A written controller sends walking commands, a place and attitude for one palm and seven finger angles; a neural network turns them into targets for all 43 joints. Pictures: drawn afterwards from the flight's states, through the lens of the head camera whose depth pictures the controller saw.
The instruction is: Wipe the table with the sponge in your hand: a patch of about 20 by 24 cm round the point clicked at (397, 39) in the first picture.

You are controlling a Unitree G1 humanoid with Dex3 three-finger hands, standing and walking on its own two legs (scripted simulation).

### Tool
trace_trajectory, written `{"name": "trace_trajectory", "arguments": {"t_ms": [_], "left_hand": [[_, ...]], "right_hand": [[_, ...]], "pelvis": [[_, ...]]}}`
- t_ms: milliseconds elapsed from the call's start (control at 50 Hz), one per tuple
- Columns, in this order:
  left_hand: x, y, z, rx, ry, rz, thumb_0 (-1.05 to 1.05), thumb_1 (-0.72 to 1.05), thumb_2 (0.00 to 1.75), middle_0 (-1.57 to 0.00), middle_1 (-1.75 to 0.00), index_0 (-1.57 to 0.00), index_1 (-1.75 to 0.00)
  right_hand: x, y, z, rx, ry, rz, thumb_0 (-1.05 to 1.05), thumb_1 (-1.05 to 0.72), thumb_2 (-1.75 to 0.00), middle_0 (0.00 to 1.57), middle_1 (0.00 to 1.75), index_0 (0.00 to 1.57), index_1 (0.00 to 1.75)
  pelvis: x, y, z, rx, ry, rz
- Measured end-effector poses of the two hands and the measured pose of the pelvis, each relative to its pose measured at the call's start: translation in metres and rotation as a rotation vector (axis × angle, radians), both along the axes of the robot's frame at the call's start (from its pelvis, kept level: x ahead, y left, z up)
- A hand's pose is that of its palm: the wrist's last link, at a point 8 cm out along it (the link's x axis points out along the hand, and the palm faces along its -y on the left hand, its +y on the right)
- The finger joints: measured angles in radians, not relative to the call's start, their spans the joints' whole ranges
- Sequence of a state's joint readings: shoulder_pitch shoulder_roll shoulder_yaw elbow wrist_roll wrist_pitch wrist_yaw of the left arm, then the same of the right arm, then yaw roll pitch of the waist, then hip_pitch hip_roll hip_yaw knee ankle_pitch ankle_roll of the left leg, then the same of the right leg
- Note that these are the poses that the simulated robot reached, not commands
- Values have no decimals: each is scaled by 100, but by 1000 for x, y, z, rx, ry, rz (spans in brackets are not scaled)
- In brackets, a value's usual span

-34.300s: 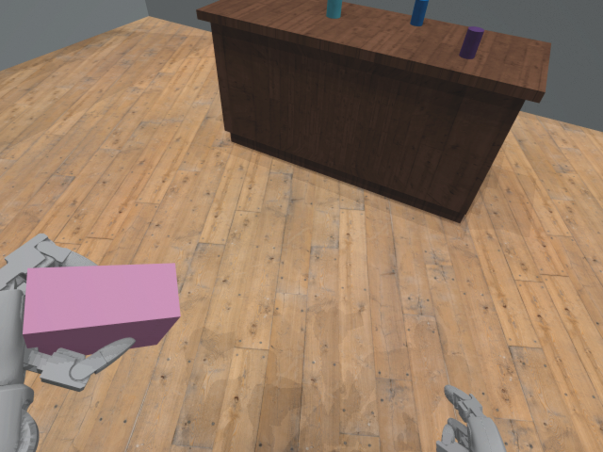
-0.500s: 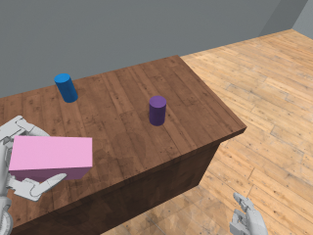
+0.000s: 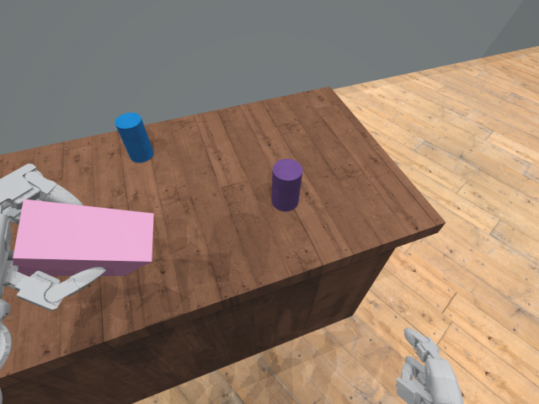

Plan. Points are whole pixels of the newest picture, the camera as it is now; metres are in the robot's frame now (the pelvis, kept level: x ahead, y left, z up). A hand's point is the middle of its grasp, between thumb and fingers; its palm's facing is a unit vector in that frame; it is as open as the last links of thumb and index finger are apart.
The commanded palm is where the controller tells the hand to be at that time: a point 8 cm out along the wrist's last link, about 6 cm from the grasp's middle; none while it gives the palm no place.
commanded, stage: come to a stop and stand still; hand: left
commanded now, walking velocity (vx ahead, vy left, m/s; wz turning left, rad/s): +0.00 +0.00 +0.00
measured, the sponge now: (102, 245) +0.25 +0.23 +0.14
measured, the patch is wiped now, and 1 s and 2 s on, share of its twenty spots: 0.00 0.00 0.00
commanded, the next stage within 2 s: look again from close up in 1.76 s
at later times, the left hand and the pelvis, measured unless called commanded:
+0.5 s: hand out of the picture +0.19 +0.35 +0.16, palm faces +0.46 -0.83 -0.32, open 9.9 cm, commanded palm +0.12 +0.37 +0.17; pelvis -0.04 +0.09 -0.01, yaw +0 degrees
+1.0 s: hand out of the picture +0.21 +0.36 +0.16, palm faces +0.35 -0.85 -0.38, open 9.9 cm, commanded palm +0.15 +0.39 +0.17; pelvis -0.01 +0.11 +0.00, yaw +0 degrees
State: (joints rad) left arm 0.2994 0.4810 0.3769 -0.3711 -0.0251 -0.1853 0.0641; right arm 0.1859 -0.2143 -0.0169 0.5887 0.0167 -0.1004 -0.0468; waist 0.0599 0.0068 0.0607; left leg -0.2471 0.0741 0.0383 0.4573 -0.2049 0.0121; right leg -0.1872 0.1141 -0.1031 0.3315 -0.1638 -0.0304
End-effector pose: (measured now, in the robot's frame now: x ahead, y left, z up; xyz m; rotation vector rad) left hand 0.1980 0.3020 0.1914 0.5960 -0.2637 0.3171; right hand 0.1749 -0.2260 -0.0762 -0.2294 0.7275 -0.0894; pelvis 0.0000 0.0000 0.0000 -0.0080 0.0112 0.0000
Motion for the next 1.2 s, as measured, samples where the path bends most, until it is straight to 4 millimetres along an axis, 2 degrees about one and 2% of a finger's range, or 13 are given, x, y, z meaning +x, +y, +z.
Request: {"name": "trace_trajectory", "arguments": {"t_ms": [40, 80, 200, 240, 320, 400, 440, 540, 660, 760, 840, 1040, 1200], "left_hand": [[3, 22, 5, 2, -41, 50, -1, -49, 104, -76, -136, -77, -134], [1, 31, 0, -18, -37, 80, -1, -49, 104, -75, -136, -77, -135], [-33, -1, -30, -124, 74, -63, -1, -48, 104, -75, -137, -76, -136], [-45, 0, -36, -143, 93, -102, -1, -48, 104, -75, -136, -76, -135], [-56, 33, -39, -146, 54, -62, -1, -49, 104, -76, -136, -77, -134], [-56, 74, -31, -142, -38, 36, -1, -49, 104, -76, -135, -77, -134], [-54, 86, -26, -149, -87, 62, -1, -49, 104, -76, -136, -77, -134], [-48, 89, -19, -166, -145, 13, -1, -49, 104, -75, -136, -77, -135], [-42, 92, -26, -140, -89, -55, -1, -49, 104, -75, -136, -77, -135], [-37, 109, -29, -116, -57, -20, -1, -49, 104, -76, -136, -77, -135], [-33, 113, -25, -115, -70, -8, -1, -49, 104, -76, -136, -77, -135], [-22, 95, -22, -119, -45, -49, -1, -49, 104, -75, -136, -77, -135], [-26, 84, -24, -125, -16, -20, -1, -49, 104, -75, -136, -77, -135]], "right_hand": [[-3, 7, 2, 13, -4, 14, 1, -90, -90, 20, 30, 20, 30], [-6, 12, 3, 24, -29, 15, 1, -90, -90, 20, 30, 21, 30], [-22, 29, 0, 37, -74, -13, 1, -90, -90, 20, 30, 21, 30], [-30, 38, 0, 22, -61, -19, 1, -90, -90, 20, 30, 21, 30], [-45, 58, 4, -20, -26, -9, 1, -90, -90, 20, 30, 20, 30], [-51, 80, 10, -38, -24, 26, 1, -90, -90, 20, 30, 21, 30], [-50, 91, 11, -31, -39, 43, 1, -90, -90, 20, 30, 21, 30], [-44, 116, 16, -5, -78, 70, 1, -90, -90, 21, 30, 21, 30], [-35, 134, 20, 7, -88, 68, 1, -90, -90, 21, 30, 21, 30], [-28, 138, 18, -9, -60, 76, 1, -90, -90, 21, 30, 21, 30], [-22, 136, 16, -22, -37, 85, 1, -90, -90, 21, 30, 21, 30], [-5, 125, 18, -12, -48, 65, 1, -90, -90, 21, 30, 21, 30], [-2, 108, 18, -13, -49, 56, 1, -90, -90, 21, 30, 21, 30]], "pelvis": [[-8, 3, 1, 4, -2, -18], [-15, 10, -2, 14, -6, -19], [-23, 37, -8, 7, -24, -19], [-25, 44, -8, -1, -26, -17], [-29, 56, -7, -9, -35, -11], [-33, 71, -5, -12, -39, -4], [-35, 79, -5, -10, -44, -2], [-34, 96, -5, -10, -48, -1], [-26, 109, -4, -15, -39, -1], [-20, 115, -3, -17, -32, 3], [-15, 117, -3, -15, -29, 6], [-6, 110, -2, -12, -26, 6], [-5, 94, -1, -17, -18, 13]]}}
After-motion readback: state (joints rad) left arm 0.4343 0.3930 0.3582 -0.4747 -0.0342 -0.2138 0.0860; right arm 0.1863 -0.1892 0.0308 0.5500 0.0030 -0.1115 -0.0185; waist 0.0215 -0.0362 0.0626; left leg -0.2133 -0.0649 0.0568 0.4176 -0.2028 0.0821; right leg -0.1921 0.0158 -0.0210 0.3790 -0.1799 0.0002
